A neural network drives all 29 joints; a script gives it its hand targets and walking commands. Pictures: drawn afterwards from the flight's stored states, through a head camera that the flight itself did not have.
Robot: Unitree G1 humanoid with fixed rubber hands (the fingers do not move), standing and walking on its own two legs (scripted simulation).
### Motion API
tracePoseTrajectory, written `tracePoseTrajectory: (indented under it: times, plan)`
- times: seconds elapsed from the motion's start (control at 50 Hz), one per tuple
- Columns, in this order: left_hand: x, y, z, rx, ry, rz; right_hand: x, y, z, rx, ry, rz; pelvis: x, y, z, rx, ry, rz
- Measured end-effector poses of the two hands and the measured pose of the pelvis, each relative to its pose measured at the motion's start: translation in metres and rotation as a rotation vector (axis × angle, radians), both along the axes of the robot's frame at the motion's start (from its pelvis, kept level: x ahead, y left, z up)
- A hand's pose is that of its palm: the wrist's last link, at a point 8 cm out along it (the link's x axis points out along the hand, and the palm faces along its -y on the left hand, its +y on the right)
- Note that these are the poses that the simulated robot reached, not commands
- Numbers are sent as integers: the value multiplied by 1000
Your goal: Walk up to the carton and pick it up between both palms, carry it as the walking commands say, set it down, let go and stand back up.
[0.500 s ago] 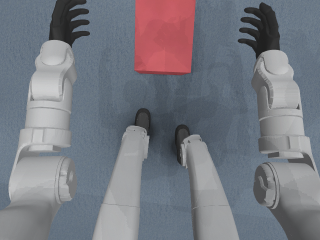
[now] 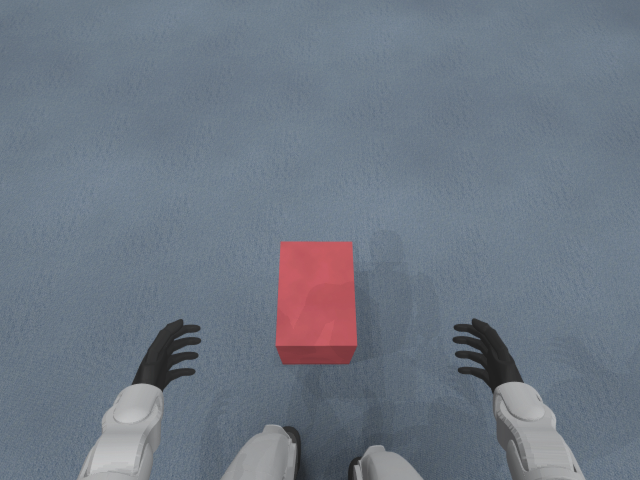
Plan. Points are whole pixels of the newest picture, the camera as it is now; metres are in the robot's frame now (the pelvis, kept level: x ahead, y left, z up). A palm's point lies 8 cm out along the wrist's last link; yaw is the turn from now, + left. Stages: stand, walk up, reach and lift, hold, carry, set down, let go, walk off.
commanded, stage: let go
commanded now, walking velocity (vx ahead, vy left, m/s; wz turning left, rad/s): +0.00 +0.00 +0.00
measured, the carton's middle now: (316, 305) +0.51 +0.02 -0.62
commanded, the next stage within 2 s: stand in 0.58 s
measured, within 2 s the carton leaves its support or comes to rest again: neither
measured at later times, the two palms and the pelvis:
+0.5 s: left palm (127, 425) +0.18 +0.23 -0.05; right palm (522, 433) +0.18 -0.22 -0.05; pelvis +0.03 +0.00 +0.02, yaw +0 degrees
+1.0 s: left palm out of the picture +0.07 +0.24 -0.12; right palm out of the picture +0.10 -0.23 -0.13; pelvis +0.10 +0.00 +0.01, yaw +3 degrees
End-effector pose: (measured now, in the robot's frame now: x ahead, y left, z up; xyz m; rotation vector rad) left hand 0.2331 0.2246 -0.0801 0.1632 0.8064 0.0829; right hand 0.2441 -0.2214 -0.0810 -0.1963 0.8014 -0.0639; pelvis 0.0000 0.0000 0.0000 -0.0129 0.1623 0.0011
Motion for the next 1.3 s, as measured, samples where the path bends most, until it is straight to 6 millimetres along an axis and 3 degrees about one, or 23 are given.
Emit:
tracePoseTrajectory:
  times: [0.14, 0.3, 0.56, 0.7, 0.8, 0.9, 1.1, 1.2, 1.3]
  plan:
    - [-30, 1, 17, 8, -2, -8, -39, -16, 21, -13, 2, -10, 12, 0, 13, 10, -122, 4]
    - [-58, 4, 23, 11, 34, -19, -70, -10, 28, 5, 28, 10, 24, 2, 20, 15, -247, -3]
    - [-49, 9, 29, 1, 30, -6, -58, 2, 31, 24, 7, 45, 33, 4, 20, 18, -310, 2]
    - [-58, 21, 16, 67, -11, 39, -67, -12, 13, -17, 5, -17, 62, 0, 19, 27, -181, 23]
    - [-82, 28, -1, 69, 26, 110, -84, -18, -10, -13, 72, -52, 79, -1, 16, 30, -130, 37]
    - [-119, 27, -20, 63, 135, 173, -113, -18, -34, 7, 186, -87, 90, -2, 14, 30, -104, 46]
    - [-197, 2, -46, 18, 386, 271, -171, -3, -58, 33, 436, -101, 95, -6, 12, 24, -91, 69]
    - [-217, -19, -54, -23, 462, 270, -186, 4, -62, 43, 492, -99, 92, -8, 10, 21, -98, 79]
    - [-224, -35, -58, -55, 492, 263, -193, 9, -63, 45, 522, -86, 86, -10, 10, 20, -108, 85]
